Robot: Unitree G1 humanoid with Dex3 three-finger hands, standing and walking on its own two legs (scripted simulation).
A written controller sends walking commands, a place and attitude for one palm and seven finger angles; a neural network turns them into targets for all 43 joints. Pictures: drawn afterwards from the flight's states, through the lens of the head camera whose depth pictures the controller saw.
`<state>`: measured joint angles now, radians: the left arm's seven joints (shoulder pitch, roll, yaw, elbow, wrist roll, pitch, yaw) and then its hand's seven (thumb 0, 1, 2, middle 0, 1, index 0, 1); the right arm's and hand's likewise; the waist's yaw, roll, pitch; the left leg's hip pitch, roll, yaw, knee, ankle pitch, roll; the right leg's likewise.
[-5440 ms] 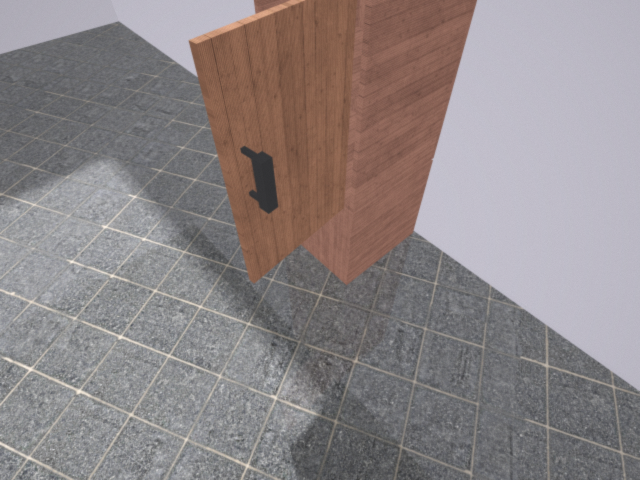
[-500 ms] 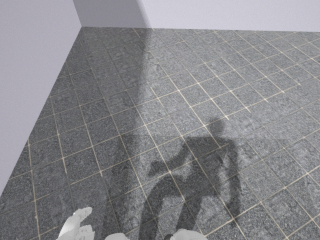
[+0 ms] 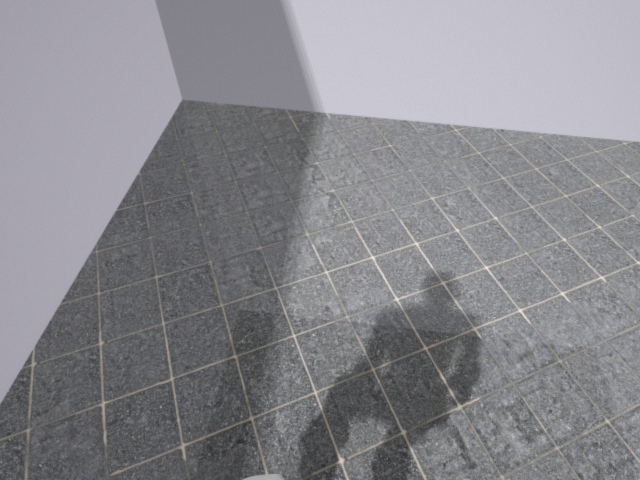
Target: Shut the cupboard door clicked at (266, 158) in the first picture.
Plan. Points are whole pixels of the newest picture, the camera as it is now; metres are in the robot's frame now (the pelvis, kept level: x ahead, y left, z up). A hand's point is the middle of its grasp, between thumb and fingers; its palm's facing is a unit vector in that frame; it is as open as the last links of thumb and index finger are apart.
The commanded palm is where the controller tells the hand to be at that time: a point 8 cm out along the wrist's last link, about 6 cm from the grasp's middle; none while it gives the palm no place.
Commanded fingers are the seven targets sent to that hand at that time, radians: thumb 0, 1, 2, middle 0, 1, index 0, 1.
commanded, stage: walk to a spot facing it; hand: left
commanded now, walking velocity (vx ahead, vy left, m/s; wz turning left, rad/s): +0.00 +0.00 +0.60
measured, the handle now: out of the picture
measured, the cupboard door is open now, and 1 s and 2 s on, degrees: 97 97 97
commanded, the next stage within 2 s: none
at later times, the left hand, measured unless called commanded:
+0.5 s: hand (239, 415) +0.22 +0.13 -0.13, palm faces +0.22 -0.94 -0.26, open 7.3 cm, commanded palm none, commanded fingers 0.00 0.90 0.90 -0.20 -0.30 -0.20 -0.30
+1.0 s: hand out of the picture -0.05 +0.07 -0.18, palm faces +0.64 -0.72 -0.27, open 7.3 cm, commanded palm none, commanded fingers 0.00 0.90 0.90 -0.20 -0.30 -0.20 -0.30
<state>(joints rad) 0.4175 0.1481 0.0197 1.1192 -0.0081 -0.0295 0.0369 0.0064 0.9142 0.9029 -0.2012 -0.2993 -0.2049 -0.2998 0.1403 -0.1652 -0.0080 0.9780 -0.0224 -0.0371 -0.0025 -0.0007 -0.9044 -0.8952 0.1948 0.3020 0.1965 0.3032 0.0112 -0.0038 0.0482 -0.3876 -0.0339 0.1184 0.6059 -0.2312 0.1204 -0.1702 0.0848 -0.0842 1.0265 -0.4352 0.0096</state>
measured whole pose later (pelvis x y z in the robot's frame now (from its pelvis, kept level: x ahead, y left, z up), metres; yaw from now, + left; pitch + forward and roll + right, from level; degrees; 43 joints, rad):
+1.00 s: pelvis +0.10 -0.09 +0.00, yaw +39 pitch +1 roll +1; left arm 0.30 0.27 0.06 0.98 0.02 0.04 0.02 0.01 0.91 0.90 -0.20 -0.30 -0.21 -0.30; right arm 0.04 -0.24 -0.06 0.86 -0.02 0.04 0.03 0.00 -0.91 -0.90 0.19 0.30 0.19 0.30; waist 0.04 -0.06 0.11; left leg -0.33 0.01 0.10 0.64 -0.33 0.03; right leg -0.32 -0.16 -0.26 0.84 -0.51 0.04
